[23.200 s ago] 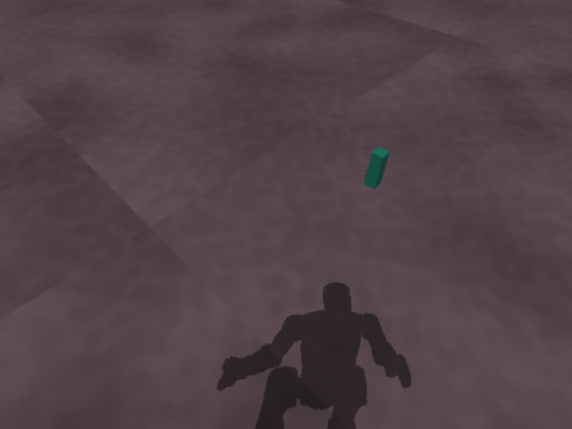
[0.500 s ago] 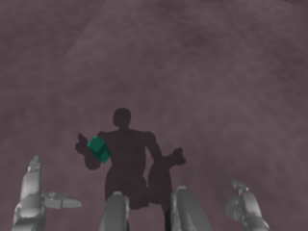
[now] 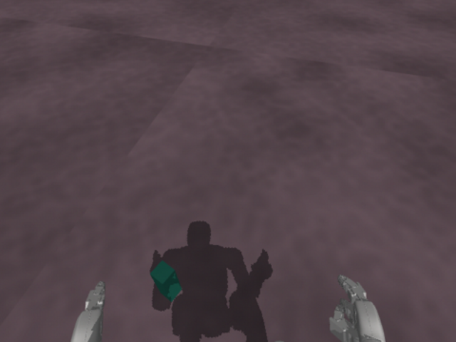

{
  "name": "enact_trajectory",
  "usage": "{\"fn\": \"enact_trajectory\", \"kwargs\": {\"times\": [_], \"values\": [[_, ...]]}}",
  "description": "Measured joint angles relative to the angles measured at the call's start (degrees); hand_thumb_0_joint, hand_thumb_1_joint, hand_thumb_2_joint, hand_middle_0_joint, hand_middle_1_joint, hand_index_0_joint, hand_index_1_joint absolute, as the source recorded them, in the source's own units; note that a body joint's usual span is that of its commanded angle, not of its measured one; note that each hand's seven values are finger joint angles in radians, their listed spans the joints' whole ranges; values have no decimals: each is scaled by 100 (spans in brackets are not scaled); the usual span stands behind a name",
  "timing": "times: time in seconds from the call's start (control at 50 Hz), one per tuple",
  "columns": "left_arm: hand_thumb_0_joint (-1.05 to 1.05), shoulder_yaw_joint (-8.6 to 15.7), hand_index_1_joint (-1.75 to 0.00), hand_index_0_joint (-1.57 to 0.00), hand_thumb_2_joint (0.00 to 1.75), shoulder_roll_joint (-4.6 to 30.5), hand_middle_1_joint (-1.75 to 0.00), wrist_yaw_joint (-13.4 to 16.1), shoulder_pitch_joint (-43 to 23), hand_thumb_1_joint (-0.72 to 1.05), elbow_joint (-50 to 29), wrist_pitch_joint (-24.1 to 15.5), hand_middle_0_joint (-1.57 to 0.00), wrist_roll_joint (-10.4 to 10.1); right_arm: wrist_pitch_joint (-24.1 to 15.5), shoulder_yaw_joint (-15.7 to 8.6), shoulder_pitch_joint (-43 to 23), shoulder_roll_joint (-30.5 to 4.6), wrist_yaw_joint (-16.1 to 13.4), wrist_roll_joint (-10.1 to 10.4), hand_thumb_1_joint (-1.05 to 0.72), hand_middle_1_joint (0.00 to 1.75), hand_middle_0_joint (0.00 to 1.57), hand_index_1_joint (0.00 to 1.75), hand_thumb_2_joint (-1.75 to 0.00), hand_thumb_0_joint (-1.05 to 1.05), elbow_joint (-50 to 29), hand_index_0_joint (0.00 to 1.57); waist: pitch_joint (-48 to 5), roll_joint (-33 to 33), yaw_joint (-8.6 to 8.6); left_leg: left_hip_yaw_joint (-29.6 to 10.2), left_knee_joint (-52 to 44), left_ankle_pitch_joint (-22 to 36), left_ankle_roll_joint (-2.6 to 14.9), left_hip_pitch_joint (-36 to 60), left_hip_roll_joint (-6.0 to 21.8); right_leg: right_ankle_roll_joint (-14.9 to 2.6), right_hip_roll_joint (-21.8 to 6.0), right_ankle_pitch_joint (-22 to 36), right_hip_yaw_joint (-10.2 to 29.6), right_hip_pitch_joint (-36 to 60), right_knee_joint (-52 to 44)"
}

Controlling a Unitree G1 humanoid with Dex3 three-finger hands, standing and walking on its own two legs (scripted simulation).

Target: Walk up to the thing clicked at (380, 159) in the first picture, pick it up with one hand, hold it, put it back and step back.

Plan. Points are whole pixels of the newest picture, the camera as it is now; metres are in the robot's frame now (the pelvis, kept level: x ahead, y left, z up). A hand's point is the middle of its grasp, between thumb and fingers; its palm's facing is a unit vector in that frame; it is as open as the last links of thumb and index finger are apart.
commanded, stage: home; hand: left
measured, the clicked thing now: (167, 282) +0.45 +0.23 -0.61
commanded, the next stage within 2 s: stand in 1.58 s
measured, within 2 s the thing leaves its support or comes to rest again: neither
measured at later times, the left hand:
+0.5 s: hand (133, 336) +0.16 +0.17 -0.05, palm faces +0.11 -0.95 -0.28, open 17.5 cm
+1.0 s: hand out of the picture +0.16 +0.17 -0.05, palm faces +0.10 -0.96 -0.28, open 17.4 cm
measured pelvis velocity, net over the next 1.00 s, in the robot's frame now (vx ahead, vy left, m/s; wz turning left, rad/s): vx -0.01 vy -0.01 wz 0.01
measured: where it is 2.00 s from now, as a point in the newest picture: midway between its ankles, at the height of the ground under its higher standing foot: outside the picture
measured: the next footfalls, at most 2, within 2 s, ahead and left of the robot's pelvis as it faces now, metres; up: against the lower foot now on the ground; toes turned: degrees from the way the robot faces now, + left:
none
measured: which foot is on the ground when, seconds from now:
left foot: down 0.00-1.00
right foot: down 0.00-1.00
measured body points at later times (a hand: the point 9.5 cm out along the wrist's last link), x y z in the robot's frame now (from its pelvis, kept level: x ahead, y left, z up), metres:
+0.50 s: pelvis +0.00 -0.01 +0.00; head +0.02 -0.01 +0.45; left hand +0.16 +0.22 -0.03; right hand +0.15 -0.25 -0.07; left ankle -0.01 +0.12 -0.69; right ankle +0.01 -0.13 -0.69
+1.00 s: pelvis -0.01 -0.01 +0.01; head +0.01 -0.01 +0.46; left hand +0.15 +0.22 -0.03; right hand +0.15 -0.25 -0.07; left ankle -0.01 +0.12 -0.69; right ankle +0.01 -0.13 -0.69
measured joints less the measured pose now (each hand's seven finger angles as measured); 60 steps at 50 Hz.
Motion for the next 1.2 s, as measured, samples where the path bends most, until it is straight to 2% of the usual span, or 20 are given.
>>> {"fn": "enact_trajectory", "kwargs": {"times": [0.18,0.5,1.2], "values": [[-1,63,-5,-5,6,8,-5,-65,-155,-53,143,20,-5,38,-180,-23,-95,-53,3,-56,-90,30,20,30,-90,1,68,21,178,-62,41,-47,-112,74,-48,142,-6,-46,-5,22,-48,138,-57],[-1,62,-5,-5,5,-21,-5,-117,-180,-54,233,-5,-5,35,-202,-68,37,-68,-3,-52,-90,30,20,30,-90,1,236,20,200,-54,-5,-56,-219,134,-100,238,26,-97,30,54,-57,208,-115],[-1,62,-5,-5,6,-7,-5,-163,-187,-52,219,-6,-5,48,-339,-24,4,-13,-7,-63,-90,30,20,30,-90,1,282,20,246,-77,29,-26,-220,161,-37,246,-8,-39,3,126,-22,242,-183]]}}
